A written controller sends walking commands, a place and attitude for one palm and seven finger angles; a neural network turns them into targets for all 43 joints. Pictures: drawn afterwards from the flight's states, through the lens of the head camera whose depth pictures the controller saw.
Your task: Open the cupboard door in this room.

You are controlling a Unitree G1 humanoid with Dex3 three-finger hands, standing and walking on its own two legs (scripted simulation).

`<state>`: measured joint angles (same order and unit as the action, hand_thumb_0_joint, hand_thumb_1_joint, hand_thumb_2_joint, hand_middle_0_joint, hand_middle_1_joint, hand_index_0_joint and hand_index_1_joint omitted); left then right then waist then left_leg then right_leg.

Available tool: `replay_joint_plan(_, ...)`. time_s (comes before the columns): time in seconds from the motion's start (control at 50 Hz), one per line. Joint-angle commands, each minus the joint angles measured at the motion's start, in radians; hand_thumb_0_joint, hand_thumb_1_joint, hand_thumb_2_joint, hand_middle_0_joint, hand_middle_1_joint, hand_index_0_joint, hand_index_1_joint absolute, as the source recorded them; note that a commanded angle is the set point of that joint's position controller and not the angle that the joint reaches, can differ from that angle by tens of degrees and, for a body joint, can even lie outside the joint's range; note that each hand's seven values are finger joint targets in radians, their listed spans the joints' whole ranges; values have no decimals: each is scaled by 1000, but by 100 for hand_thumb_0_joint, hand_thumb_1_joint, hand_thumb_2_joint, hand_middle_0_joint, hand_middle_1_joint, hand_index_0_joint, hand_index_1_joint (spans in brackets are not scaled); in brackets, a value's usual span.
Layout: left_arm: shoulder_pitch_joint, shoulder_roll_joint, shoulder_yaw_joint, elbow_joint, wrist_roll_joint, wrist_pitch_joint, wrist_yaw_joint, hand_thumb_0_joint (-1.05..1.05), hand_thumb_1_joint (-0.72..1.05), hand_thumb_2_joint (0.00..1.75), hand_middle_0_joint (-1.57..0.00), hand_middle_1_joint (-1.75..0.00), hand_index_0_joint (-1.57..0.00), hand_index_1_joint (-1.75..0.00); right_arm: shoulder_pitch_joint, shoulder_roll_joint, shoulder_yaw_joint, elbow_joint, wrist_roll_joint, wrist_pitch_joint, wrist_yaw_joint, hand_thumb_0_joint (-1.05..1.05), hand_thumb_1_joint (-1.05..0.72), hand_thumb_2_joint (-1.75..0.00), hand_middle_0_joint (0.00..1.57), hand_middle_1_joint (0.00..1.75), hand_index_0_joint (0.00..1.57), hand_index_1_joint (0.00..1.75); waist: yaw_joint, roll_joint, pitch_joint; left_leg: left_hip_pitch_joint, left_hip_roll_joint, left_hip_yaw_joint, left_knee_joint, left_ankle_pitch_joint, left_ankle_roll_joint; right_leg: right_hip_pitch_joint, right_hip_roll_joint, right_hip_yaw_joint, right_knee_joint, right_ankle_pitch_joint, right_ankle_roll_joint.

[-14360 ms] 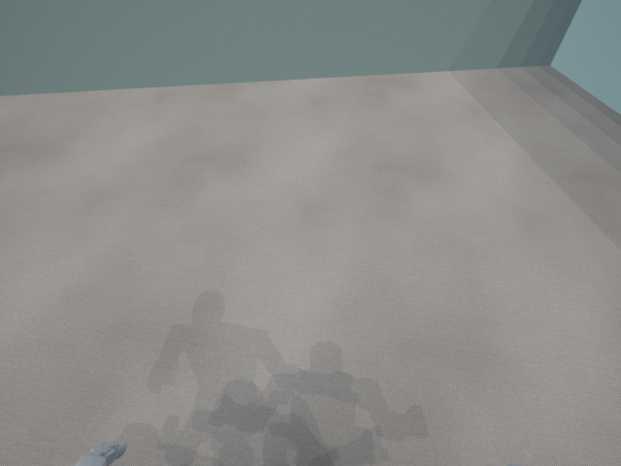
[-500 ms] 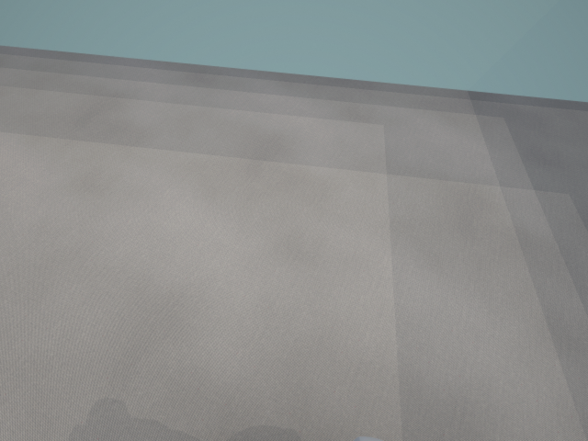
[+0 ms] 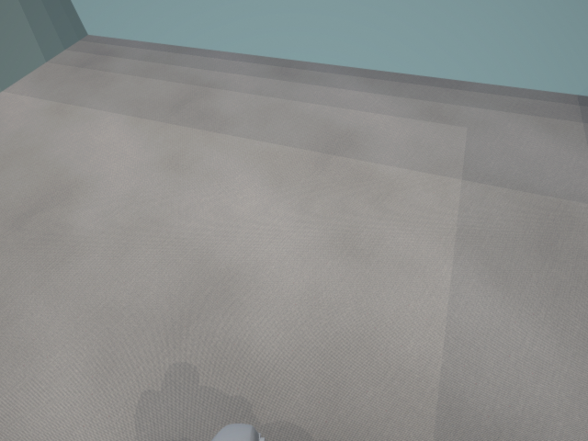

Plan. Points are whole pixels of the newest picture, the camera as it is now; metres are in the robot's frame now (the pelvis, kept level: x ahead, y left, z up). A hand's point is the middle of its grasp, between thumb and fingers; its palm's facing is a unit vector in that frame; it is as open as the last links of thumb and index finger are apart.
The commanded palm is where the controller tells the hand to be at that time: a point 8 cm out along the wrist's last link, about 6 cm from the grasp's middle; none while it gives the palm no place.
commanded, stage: turn or walk to find it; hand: left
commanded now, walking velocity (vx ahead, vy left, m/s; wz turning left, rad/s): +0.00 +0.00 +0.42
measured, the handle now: out of the picture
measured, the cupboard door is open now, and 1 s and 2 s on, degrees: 0 0 0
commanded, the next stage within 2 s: none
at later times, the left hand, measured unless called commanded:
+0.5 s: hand out of the picture +0.00 +0.26 -0.17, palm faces +0.24 -0.94 -0.25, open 7.4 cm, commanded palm none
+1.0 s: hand out of the picture -0.06 +0.17 -0.15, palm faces +0.44 -0.86 -0.27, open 7.4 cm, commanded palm none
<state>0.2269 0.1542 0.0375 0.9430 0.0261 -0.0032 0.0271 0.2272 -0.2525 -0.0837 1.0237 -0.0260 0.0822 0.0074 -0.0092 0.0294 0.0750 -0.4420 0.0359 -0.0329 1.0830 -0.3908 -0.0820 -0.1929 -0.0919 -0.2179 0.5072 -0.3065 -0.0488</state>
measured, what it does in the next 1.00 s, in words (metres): steps on the spot, turning left: left foot, then right foot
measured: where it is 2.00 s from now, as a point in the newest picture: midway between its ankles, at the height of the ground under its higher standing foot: outside the picture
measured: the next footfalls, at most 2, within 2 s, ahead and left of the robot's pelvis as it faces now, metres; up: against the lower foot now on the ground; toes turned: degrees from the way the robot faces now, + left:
left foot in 0.18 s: +0.01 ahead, +0.15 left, +0.00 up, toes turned +10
right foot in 0.66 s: +0.04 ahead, -0.09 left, +0.00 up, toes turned +11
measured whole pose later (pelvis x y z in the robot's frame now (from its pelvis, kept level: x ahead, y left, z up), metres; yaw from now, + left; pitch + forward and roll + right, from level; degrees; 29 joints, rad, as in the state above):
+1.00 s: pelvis -0.04 -0.03 +0.00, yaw +25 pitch -1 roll +3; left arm 0.23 0.15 0.04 0.94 0.03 0.00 0.03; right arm 0.24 -0.25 -0.08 1.02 -0.03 0.08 0.01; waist -0.01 0.03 0.07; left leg -0.43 0.04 -0.03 1.08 -0.38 -0.08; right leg -0.21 -0.10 -0.23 0.51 -0.28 -0.05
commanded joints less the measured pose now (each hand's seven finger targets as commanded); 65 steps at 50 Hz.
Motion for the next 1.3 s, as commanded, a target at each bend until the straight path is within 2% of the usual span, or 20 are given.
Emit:
replay_joint_plan(0.0, 88, 229, 51, -28, 3, -8, 9, 0, 90, 90, -20, -30, -20, -30, -104, -26, 7, -102, 12, -34, 1, 0, -90, -90, 20, 30, 20, 30, 60, -200, -79, -53, 5, 58, -172, -70, 6, 159, -268, 191, -119, 564, -97)
replay_joint_plan(0.08, 80, 255, 60, -14, 5, 0, 6, 0, 90, 90, -20, -30, -20, -30, -100, -24, 17, -111, 20, -49, -1, 0, -90, -90, 20, 30, 20, 30, 55, -231, -109, 61, -11, 110, -385, -49, 28, 158, -277, 162, -54, 608, -90)
replay_joint_plan(0.14, 44, 240, 59, -15, -11, 10, 2, 0, 90, 90, -20, -30, -20, -30, -12, -69, 7, -94, 16, -65, 1, 0, -90, -90, 20, 30, 20, 30, -10, -110, -148, 326, 16, 91, -683, 251, 57, -3, -226, 73, 108, 409, 11)
replay_joint_plan(0.16, 52, 191, 52, -39, -19, 19, -2, 0, 90, 90, -20, -30, -20, -30, 26, -164, -12, -94, 8, -75, -3, 0, -90, -90, 20, 30, 20, 30, -31, 142, -169, 463, 215, -183, -735, 488, 141, -215, -103, 16, 295, 62, 86)
replay_joint_plan(0.18, 5, 142, 27, -71, -16, 26, -3, 0, 90, 90, -20, -30, -20, -30, 67, -229, -28, -84, 10, -67, -11, 0, -90, -90, 20, 30, 20, 30, -51, 288, -146, 466, 372, -337, -747, 806, 257, -351, -25, 64, 458, -367, 125)
replay_joint_plan(0.2, -28, 170, 32, -77, -11, 36, 1, 0, 90, 90, -20, -30, -20, -30, 69, -226, -24, -76, 6, -59, -12, 0, -90, -90, 20, 30, 20, 30, -57, 171, -128, 381, 388, -273, -743, 668, 300, -308, -36, 133, 553, -353, 107)
replay_joint_plan(0.3, -12, 172, 41, -24, -8, 40, -16, 0, 90, 90, -20, -30, -20, -30, -77, -145, 2, -119, 8, -72, -27, 0, -90, -90, 20, 30, 20, 30, 7, 119, -51, 305, 199, -144, -760, 568, 227, -332, -24, 181, 616, -112, 127)
replay_joint_plan(0.48, -86, 149, 32, -76, -15, 36, -10, 0, 90, 90, -20, -30, -20, -30, -14, -155, -17, -122, 2, -67, -20, 0, -90, -90, 20, 30, 20, 30, -27, 126, -82, 309, 198, -236, -742, 520, 256, -267, 14, 185, 384, -150, 139)
replay_joint_plan(0.6, 39, 158, 37, -54, -21, 13, -6, 0, 90, 90, -20, -30, -20, -30, -56, -139, -25, -139, 7, -58, -15, 0, -90, -90, 20, 30, 20, 30, 40, 106, -137, 146, 116, -258, -625, 433, 191, 51, 54, 155, -54, 77, 115)
replay_joint_plan(0.62, 68, 207, 46, -50, -13, 2, -1, 0, 90, 90, -20, -30, -20, -30, -45, -101, -22, -142, 16, -59, -10, 0, -90, -90, 20, 30, 20, 30, 52, -8, -154, 31, 54, -208, -537, 288, 138, 186, -36, 238, -162, 121, 94)
replay_joint_plan(0.64, 88, 297, 64, -49, 3, -6, 8, 0, 90, 90, -20, -30, -20, -30, -40, -29, -8, -166, 19, -60, -6, 0, -90, -90, 20, 30, 20, 30, 63, -289, -148, -148, -88, -41, -321, -39, 63, 258, -295, 501, -218, 170, 3)
replay_joint_plan(0.66, 74, 317, 62, -68, -3, -1, 9, 0, 90, 90, -20, -30, -20, -30, -71, -63, -19, -178, 12, -52, -10, 0, -90, -90, 20, 30, 20, 30, 74, -289, -114, -138, -84, -43, -116, -206, 56, 103, -411, 561, -238, 237, -95)
replay_joint_plan(0.68, 15, 276, 65, -80, -6, -3, 13, 0, 90, 90, -20, -30, -20, -30, -57, -81, -25, -160, 6, -40, -8, 0, -90, -90, 20, 30, 20, 30, 47, -248, -88, -118, -54, -88, 9, -160, 61, 13, -369, 502, -258, 144, -114)
replay_joint_plan(0.76, -99, 188, 36, -109, -11, -8, 7, 0, 90, 90, -20, -30, -20, -30, 41, -51, -23, -84, 1, -22, 9, 0, -90, -90, 20, 30, 20, 30, -26, -170, -11, -117, -26, -32, 163, 39, 34, -45, -209, 250, -229, 158, -33)
replay_joint_plan(1.06, 84, 257, 60, -18, 6, -1, 5, 0, 90, 90, -20, -30, -20, -30, -93, -18, 12, -111, 21, -44, 2, 0, -90, -90, 20, 30, 20, 30, 67, -230, -112, 37, -4, 96, -320, -90, 25, 141, -291, 184, -109, 486, -103)
replay_joint_plan(1.14, 35, 248, 60, -15, -8, 11, 1, 0, 90, 90, -20, -30, -20, -30, 2, -49, 8, -88, 18, -61, 1, 0, -90, -90, 20, 30, 20, 30, -6, -148, -145, 288, -1, 112, -649, 183, 51, 5, -246, 85, 40, 352, -2)
replay_joint_plan(1.16, 45, 208, 55, -31, -16, 19, -2, 0, 90, 90, -20, -30, -20, -30, 28, -119, -7, -88, 13, -72, -1, 0, -90, -90, 20, 30, 20, 30, -23, 39, -166, 416, 131, -68, -732, 308, 105, -155, -164, 33, 202, 163, 59)
replay_joint_plan(1.18, 10, 144, 34, -68, -17, 24, -7, 0, 90, 90, -20, -30, -20, -30, 60, -209, -28, -92, 8, -72, -8, 0, -90, -90, 20, 30, 20, 30, -45, 291, -125, 462, 349, -337, -772, 624, 218, -380, -41, 25, 394, -306, 127)
replay_joint_plan(1.2, -39, 162, 31, -77, -10, 37, -3, 0, 90, 90, -20, -30, -20, -30, 77, -227, -29, -77, 6, -61, -11, 0, -90, -90, 20, 30, 20, 30, -59, 203, -114, 381, 394, -299, -769, 617, 282, -348, -40, 114, 511, -337, 112)
replay_joint_plan(1.28, -41, 172, 43, -31, -8, 44, -16, 0, 90, 90, -20, -30, -20, -30, -77, -141, 2, -111, 5, -69, -30, 0, -90, -90, 20, 30, 20, 30, 4, 147, -13, 268, 226, -180, -781, 510, 235, -355, -32, 185, 609, -128, 123)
